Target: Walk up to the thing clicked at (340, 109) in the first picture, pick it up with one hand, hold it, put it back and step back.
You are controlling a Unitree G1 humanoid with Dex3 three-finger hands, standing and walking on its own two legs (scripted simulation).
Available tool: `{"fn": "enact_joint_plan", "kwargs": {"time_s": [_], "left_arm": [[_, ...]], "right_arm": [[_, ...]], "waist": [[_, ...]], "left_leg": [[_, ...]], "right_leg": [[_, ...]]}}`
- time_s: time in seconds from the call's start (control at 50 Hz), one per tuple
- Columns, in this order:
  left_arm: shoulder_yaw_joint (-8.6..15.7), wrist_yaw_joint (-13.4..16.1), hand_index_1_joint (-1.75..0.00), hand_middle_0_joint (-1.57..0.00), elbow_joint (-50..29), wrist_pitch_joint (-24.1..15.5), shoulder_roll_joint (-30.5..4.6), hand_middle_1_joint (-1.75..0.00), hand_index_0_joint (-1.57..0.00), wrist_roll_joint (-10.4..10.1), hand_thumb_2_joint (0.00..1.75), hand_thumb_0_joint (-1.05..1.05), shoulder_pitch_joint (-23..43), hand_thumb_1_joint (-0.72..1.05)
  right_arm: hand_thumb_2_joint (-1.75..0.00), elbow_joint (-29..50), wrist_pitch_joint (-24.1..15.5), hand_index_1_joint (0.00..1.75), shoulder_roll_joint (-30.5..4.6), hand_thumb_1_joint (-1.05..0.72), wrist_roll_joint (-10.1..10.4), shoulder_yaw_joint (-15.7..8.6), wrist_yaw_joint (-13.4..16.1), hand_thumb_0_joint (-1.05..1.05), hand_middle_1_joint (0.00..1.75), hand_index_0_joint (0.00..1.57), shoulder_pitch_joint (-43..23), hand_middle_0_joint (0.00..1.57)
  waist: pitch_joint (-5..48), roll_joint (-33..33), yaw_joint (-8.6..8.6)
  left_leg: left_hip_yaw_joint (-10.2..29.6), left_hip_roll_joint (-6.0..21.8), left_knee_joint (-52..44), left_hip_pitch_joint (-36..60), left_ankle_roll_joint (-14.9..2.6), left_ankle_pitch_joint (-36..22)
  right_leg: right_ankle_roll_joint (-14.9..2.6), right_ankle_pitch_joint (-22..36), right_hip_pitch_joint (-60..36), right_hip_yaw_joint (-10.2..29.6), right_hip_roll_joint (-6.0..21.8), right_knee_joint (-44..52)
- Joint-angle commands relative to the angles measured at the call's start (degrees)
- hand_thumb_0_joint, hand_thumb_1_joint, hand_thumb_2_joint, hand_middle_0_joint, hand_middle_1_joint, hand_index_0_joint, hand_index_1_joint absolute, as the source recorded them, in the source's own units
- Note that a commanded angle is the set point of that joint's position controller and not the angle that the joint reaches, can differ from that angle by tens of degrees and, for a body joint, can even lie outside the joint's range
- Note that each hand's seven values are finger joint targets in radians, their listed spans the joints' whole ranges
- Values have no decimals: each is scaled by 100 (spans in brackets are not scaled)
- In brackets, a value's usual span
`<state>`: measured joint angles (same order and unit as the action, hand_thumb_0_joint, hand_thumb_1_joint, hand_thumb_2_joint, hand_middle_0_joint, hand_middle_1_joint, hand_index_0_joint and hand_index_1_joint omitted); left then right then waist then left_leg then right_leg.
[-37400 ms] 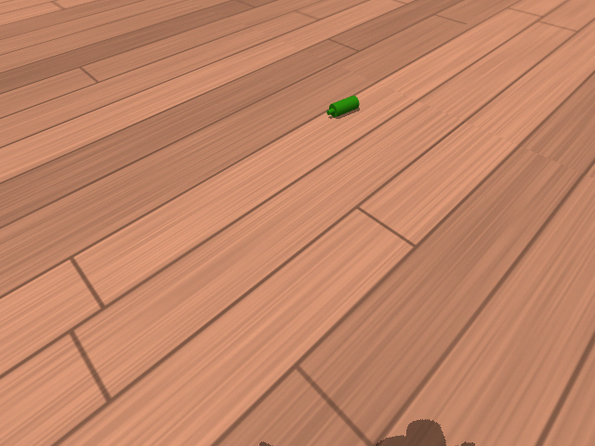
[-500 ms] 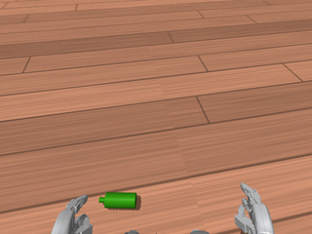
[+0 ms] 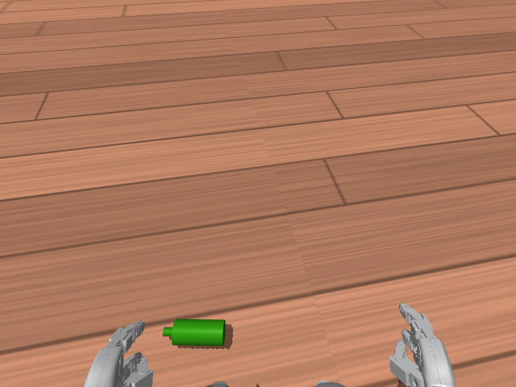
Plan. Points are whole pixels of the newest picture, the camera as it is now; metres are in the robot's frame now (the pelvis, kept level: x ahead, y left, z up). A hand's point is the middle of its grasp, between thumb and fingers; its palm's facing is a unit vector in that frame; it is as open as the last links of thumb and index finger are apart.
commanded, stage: home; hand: left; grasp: from above
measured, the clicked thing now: (194, 332) +0.41 +0.23 -0.67
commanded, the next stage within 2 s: stand in 0.28 s
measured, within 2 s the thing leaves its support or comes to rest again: neither
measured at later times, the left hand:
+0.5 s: hand (139, 386) +0.16 +0.20 -0.08, palm faces +0.00 -0.95 -0.32, open 7.4 cm
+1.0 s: hand out of the picture +0.03 +0.24 -0.11, palm faces +0.05 -0.95 -0.31, open 7.4 cm
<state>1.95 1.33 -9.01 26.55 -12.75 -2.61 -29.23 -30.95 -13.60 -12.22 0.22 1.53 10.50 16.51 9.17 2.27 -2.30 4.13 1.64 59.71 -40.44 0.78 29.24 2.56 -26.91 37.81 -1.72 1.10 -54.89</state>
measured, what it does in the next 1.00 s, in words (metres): rises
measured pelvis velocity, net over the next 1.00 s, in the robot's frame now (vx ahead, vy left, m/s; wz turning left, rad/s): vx -0.01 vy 0.01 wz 0.01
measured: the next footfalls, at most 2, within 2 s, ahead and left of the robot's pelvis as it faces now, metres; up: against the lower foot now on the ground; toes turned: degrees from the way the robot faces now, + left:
none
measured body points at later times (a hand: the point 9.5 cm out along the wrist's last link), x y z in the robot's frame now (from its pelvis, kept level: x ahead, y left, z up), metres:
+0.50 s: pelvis -0.01 +0.00 +0.01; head +0.02 +0.01 +0.46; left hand +0.16 +0.25 -0.06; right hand +0.14 -0.26 -0.08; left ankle +0.01 +0.12 -0.68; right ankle +0.01 -0.15 -0.68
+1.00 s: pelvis -0.01 +0.01 +0.06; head -0.01 +0.02 +0.51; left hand +0.03 +0.29 -0.09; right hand +0.07 -0.26 -0.08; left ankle +0.01 +0.12 -0.68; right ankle +0.00 -0.15 -0.68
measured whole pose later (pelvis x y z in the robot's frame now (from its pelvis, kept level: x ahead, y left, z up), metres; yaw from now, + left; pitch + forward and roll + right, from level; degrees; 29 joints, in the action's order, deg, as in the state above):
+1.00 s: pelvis -0.01 +0.01 +0.06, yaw +0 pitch -5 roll +0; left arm 2.5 2.1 60.0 1.6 -15.7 2.1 -12.1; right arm -59.5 0.1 -15.1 -1.9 -2.4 1.8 10.3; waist -4.5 -0.2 1.2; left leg 1.6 -1.2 30.3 -10.1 -0.8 15.5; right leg 3.8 -14.5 8.9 -0.2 4.3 -28.0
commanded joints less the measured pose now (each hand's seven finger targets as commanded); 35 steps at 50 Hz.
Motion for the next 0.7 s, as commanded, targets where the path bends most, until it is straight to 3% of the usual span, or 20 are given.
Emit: {"fn": "enact_joint_plan", "kwargs": {"time_s": [0.0,0.1,0.34,0.36,0.38,0.4,0.44,0.48,0.52,0.58,0.68], "left_arm": [[301,27,-30,-20,-1114,-271,-628,-30,-20,4,90,0,133,90],[281,25,-30,-20,-1212,-278,-587,-30,-20,-22,90,0,174,90],[304,32,-30,-20,-1162,-290,-605,-30,-20,-24,90,0,158,90],[316,248,-30,-20,848,-1517,-1133,-30,-20,639,90,0,1753,90],[428,226,-30,-20,1893,-1901,-1210,-30,-20,679,90,0,1274,90],[397,190,-30,-20,2171,-2100,-1268,-30,-20,663,90,0,1194,90],[319,135,-30,-20,2697,-2325,-1343,-30,-20,693,90,0,1401,90],[318,104,-30,-20,3217,-2352,-1275,-30,-20,592,90,0,1577,90],[322,119,-30,-20,3680,-2424,-1299,-30,-20,570,90,0,1806,90],[336,116,-30,-20,4322,-2536,-1240,-30,-20,554,90,0,1921,90],[340,115,-30,-20,5222,-2649,-1189,-30,-20,504,90,0,1824,90]], "right_arm": [[-90,940,-335,30,-745,-90,18,-295,53,0,30,20,-390,20],[-90,945,-330,30,-722,-90,17,-291,41,0,30,20,-378,20],[-90,958,-311,30,-757,-90,16,-318,37,0,30,20,-366,20],[-90,-496,319,30,-1387,-90,-740,-512,-305,0,30,20,-797,20],[-90,-473,534,30,-1486,-90,-715,-614,-466,0,30,20,-825,20],[-90,-293,669,30,-1534,-90,-742,-655,-554,0,30,20,-772,20],[-90,-558,761,30,-1315,-90,-505,-626,-752,0,30,20,-706,20],[-90,-753,820,30,-1276,-90,-324,-633,-891,0,30,20,-738,20],[-90,-980,900,30,-1217,-90,-306,-662,-953,0,30,20,-753,20],[-90,-1242,1001,30,-1305,-90,-357,-697,-967,0,30,20,-753,20],[-90,-1603,1054,30,-1359,-90,-318,-706,-900,0,30,20,-814,20]], "waist": [[383,122,21],[512,235,20],[487,201,13],[-939,-214,477],[-383,-407,439],[-433,-553,319],[-123,-464,319],[-213,-583,366],[-413,-611,362],[-641,-159,360],[-569,89,438]], "left_leg": [[-84,-98,-1149,483,-79,-1174],[-80,-96,-1104,587,-64,-1410],[-44,-74,-1149,548,-58,-1255],[124,105,-1588,598,-391,-2185],[-56,60,-1577,979,-464,-2148],[-16,-66,-1482,1033,-439,-1910],[-58,-120,-1577,1436,-416,-1766],[-105,-172,-1675,1678,-370,-1726],[-29,-143,-1968,1798,-389,-1421],[222,-1,-2439,1898,-448,-1119],[466,233,-2907,2381,-423,-2188]], "right_leg": [[-228,931,-265,-280,-216,823],[-241,1099,-272,-275,-221,767],[-243,969,-249,-285,-226,749],[-443,966,-1289,141,207,998],[-615,926,-1469,484,264,1138],[-730,838,-1266,642,276,1382],[-691,1372,-1717,784,490,1351],[-594,1232,-1670,692,502,1614],[-526,787,-1561,713,512,1859],[-405,670,-1682,486,391,1943],[-326,1538,-2266,265,321,2062]]}}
